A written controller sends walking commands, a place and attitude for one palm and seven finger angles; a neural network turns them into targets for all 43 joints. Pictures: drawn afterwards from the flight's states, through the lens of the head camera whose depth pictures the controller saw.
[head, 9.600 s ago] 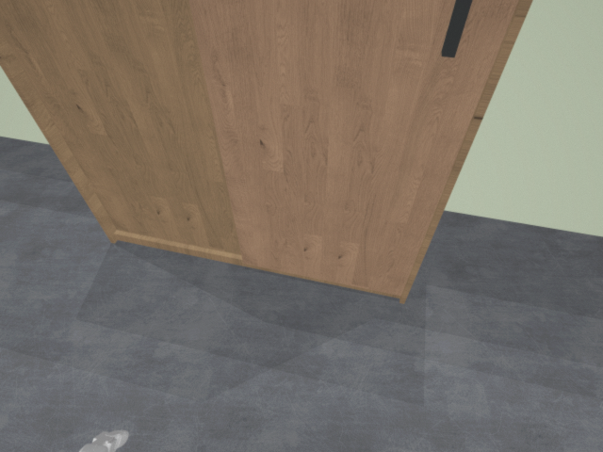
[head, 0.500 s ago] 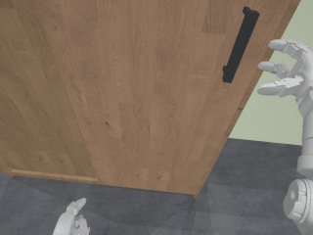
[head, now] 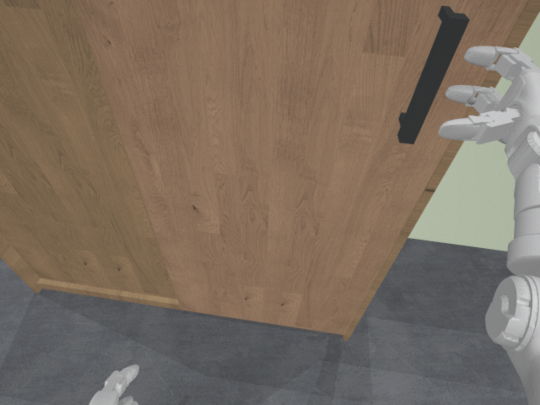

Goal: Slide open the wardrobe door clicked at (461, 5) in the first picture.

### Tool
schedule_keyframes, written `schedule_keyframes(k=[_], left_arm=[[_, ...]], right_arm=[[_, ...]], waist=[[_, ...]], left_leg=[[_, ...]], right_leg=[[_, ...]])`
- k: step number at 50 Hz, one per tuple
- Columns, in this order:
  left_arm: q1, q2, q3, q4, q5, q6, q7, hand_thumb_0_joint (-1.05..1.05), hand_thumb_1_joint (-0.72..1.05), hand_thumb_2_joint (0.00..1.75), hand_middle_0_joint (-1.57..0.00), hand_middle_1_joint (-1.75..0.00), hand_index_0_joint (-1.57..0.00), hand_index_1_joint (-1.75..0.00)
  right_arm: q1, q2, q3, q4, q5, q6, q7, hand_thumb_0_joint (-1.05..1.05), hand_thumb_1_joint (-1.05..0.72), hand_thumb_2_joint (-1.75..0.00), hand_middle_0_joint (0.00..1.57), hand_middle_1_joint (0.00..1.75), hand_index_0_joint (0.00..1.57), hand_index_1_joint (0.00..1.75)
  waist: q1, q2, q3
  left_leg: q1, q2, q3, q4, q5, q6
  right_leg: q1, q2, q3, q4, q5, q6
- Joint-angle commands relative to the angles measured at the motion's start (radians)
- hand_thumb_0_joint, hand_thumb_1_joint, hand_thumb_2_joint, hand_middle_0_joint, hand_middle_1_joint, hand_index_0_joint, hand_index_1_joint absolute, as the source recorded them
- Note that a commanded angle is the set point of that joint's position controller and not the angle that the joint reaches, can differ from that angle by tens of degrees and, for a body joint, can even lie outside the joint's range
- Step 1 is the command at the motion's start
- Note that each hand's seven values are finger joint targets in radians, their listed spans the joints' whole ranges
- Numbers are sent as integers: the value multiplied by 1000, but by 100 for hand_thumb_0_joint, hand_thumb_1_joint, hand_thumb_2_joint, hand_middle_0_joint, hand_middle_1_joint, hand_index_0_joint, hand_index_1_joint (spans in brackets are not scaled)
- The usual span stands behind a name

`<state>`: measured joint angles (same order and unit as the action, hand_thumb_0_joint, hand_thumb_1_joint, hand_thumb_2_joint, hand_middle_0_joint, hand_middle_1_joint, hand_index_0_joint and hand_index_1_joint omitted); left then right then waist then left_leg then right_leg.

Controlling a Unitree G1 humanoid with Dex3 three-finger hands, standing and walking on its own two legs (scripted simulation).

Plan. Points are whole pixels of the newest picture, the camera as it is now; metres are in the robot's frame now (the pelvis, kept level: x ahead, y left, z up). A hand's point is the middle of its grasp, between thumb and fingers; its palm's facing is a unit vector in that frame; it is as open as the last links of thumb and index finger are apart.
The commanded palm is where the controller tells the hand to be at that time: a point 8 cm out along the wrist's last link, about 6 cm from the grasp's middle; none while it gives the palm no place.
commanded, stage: move the hooked fingers beside the handle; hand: right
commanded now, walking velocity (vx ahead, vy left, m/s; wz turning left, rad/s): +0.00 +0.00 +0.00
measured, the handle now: (424, 79) +0.51 -0.16 +0.27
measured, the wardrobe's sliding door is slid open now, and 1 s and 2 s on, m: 0.00 0.00 0.00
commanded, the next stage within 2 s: feel for the door with the fingertips in 0.66 s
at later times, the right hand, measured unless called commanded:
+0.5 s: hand (475, 108) +0.44 -0.21 +0.27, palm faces +0.08 +1.00 -0.01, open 14.0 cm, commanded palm +0.41 -0.26 +0.26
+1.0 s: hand (462, 107) +0.44 -0.19 +0.27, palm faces +0.05 +1.00 +0.01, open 14.0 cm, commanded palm +0.42 -0.24 +0.26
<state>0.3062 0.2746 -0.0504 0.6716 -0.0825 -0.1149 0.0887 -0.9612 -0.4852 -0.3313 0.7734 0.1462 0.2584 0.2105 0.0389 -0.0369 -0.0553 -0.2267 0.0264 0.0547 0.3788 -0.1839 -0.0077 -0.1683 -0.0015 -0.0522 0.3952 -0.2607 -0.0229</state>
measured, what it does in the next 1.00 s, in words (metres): stands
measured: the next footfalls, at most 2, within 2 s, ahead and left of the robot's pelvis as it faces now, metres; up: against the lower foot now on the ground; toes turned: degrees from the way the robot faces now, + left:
none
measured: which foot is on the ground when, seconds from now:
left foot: down 0.00-1.00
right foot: down 0.00-1.00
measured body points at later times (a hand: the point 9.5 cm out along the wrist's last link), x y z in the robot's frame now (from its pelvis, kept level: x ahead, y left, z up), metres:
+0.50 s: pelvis -0.01 +0.00 +0.00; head -0.01 +0.01 +0.45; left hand +0.13 +0.26 -0.10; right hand +0.43 -0.26 +0.27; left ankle +0.01 +0.13 -0.74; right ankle -0.04 -0.10 -0.74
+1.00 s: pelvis +0.00 +0.00 +0.00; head +0.00 +0.01 +0.45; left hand +0.10 +0.26 -0.11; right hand +0.44 -0.25 +0.27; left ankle +0.01 +0.13 -0.74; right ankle -0.04 -0.10 -0.74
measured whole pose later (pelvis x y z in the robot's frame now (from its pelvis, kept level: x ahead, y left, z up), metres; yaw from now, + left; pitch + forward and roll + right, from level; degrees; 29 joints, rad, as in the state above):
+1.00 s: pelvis +0.00 +0.00 +0.00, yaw +0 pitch +2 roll +1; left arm 0.32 0.28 -0.04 0.69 -0.08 -0.11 0.09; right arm -0.95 -0.46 -0.31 0.76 0.16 0.27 0.19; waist 0.03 -0.04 -0.05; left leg -0.23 0.02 0.06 0.38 -0.18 -0.01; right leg -0.18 0.00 -0.05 0.40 -0.26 -0.02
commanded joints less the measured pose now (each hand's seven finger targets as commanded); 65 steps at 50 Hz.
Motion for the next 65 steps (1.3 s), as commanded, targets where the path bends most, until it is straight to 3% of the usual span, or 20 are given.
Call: schedule_keyframes(k=[1,4,8,14,19,25,28,30,31,34,35,39,40,41,45,51,53,57,62,65], left_arm=[[-50,143,54,-146,-2,-26,-3,0,90,90,-20,-30,-20,-30],[-61,136,54,-156,-5,-22,0,0,90,90,-20,-30,-20,-30],[-65,132,54,-157,1,-37,4,0,90,90,-20,-30,-20,-30],[-70,136,48,-125,-5,-37,10,0,90,90,-20,-30,-20,-30],[-63,133,47,-127,-2,-36,15,0,90,90,-20,-30,-20,-30],[-56,136,47,-130,-1,-33,14,0,90,90,-20,-30,-20,-30],[-52,138,45,-124,-7,-26,16,0,90,90,-20,-30,-20,-30],[-41,145,50,-126,-4,-23,19,0,90,90,-20,-30,-20,-30],[-40,145,49,-133,-2,-26,18,0,90,90,-20,-30,-20,-30],[-43,138,49,-142,-5,-32,18,0,90,90,-20,-30,-20,-30],[-40,136,50,-144,-5,-35,18,0,90,90,-20,-30,-20,-30],[-35,143,50,-126,-7,-47,18,0,90,90,-20,-30,-20,-30],[-38,139,53,-130,-5,-52,16,0,90,90,-20,-30,-20,-30],[-36,142,54,-127,-4,-55,13,0,90,90,-20,-30,-20,-30],[-40,139,55,-123,-1,-50,5,0,90,90,-20,-30,-20,-30],[-57,135,53,-128,4,-41,0,0,90,90,-20,-30,-20,-30],[-68,124,50,-131,2,-38,-1,0,90,90,-20,-30,-20,-30],[-85,114,48,-131,3,-35,-4,0,90,90,-20,-30,-20,-30],[-67,123,43,-108,7,-17,7,0,90,90,-20,-30,-20,-30],[-45,124,48,-104,12,-14,11,0,90,90,-20,-30,-20,-30]], right_arm=[[-398,-304,-79,-199,-1,-57,-1,0,50,-30,30,120,30,120],[-436,-264,-40,-259,3,-53,2,0,50,-30,30,120,30,120],[-503,-258,-43,-385,22,-73,1,0,50,-30,30,120,30,120],[-466,-236,-27,-252,22,-14,-7,0,50,-30,30,120,30,120],[-549,-203,21,-236,12,-37,-9,0,50,-30,30,120,30,120],[-491,-279,-45,-178,21,-73,1,0,50,-30,30,120,30,120],[-527,-247,-1,-123,1,-64,4,0,50,-30,30,120,30,120],[-527,-293,-32,-102,-1,-74,2,0,50,-30,30,120,30,120],[-547,-328,-57,-144,-3,-87,4,0,50,-30,30,120,30,120],[-566,-305,-32,-198,0,-118,22,0,50,-30,30,120,30,120],[-572,-256,10,-215,12,-127,28,0,50,-30,30,120,30,120],[-561,-234,8,-191,31,-98,36,0,50,-30,30,120,30,120],[-552,-207,24,-210,34,-95,32,0,50,-30,30,120,30,120],[-530,-245,-19,-217,34,-86,24,0,50,-30,30,120,30,120],[-509,-195,12,-220,30,-64,-2,0,50,-30,30,120,30,120],[-507,-234,-38,-267,19,-60,-46,0,50,-30,30,120,30,120],[-543,-165,20,-295,12,-59,-53,0,50,-30,30,120,30,120],[-549,-123,36,-324,18,-48,-70,0,50,-30,30,120,30,120],[-580,-163,12,-184,-2,-13,-100,0,50,-30,30,120,30,120],[-634,-157,33,-147,-17,-38,-105,0,50,-30,30,120,30,120]], waist=[[-41,33,-286],[-24,10,-280],[-19,-34,-350],[-9,0,-243],[8,-7,-264],[-16,32,-288],[5,17,-234],[3,39,-244],[-8,0,-291],[0,-24,-323],[11,-22,-320],[10,-24,-288],[8,-41,-296],[-6,-31,-319],[-5,0,-281],[-22,27,-307],[-8,-10,-307],[-10,-21,-314],[-3,42,-250],[13,55,-271]], left_leg=[[176,-15,-10,9,348,47],[148,-17,-13,1,321,45],[154,-22,-14,2,334,48],[101,-20,-11,-18,249,45],[98,-16,-13,-16,252,45],[149,-13,-17,-11,292,45],[103,-10,-19,-16,256,42],[121,-9,-20,-23,245,41],[142,-9,-27,-14,273,44],[154,-11,-28,-7,308,44],[148,-13,-20,-8,307,45],[106,-20,-15,-14,268,46],[108,-20,-13,-16,274,47],[119,-22,-16,-13,286,47],[122,-21,-6,-12,278,47],[151,-19,-15,-1,296,45],[133,-18,-17,2,307,44],[125,-21,-15,5,315,46],[111,-16,-15,-10,254,41],[115,-12,-17,-13,256,40]], right_leg=[[40,-13,52,-35,384,-2],[63,-15,51,-35,360,-4],[129,-14,65,-23,406,1],[66,-9,60,-36,288,-2],[78,-7,65,-31,287,-4],[56,-4,58,-28,308,-7],[34,-7,57,-35,263,-7],[26,-5,55,-35,252,-10],[40,-2,56,-31,276,-11],[72,-5,53,-22,313,-11],[82,-7,56,-20,324,-10],[81,-9,67,-29,296,-5],[94,-6,63,-24,312,-5],[94,-5,66,-19,321,-5],[65,-6,61,-27,319,-4],[58,-9,58,-28,331,-7],[81,-10,55,-22,348,-5],[109,-12,59,-15,374,0],[39,-9,60,-35,284,-4],[50,-11,58,-28,285,-7]])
